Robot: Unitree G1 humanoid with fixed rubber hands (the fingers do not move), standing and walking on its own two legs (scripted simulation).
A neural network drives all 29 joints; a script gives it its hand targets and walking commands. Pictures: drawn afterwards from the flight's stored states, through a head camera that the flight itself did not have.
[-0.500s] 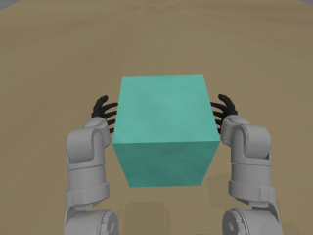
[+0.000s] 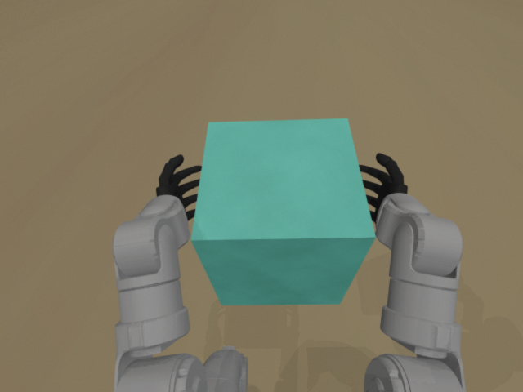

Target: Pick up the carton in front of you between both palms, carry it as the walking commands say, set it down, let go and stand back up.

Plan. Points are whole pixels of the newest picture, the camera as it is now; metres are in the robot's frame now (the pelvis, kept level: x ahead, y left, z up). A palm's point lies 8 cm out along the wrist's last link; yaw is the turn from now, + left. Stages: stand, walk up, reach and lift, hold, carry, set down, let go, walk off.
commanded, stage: carry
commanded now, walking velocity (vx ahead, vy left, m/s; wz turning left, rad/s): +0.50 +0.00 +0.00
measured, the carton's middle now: (279, 220) +0.36 +0.02 +0.03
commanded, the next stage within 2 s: none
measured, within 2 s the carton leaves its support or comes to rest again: neither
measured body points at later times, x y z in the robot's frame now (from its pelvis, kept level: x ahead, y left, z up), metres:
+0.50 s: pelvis +0.36 +0.02 +0.01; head +0.36 +0.04 +0.46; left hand +0.64 +0.16 +0.09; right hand +0.61 -0.14 +0.09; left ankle +0.33 +0.09 -0.74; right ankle +0.41 -0.14 -0.68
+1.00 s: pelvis +0.69 -0.05 +0.01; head +0.68 -0.07 +0.46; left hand +0.93 +0.10 +0.10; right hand +0.94 -0.20 +0.09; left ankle +0.75 +0.11 -0.68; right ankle +0.68 -0.13 -0.74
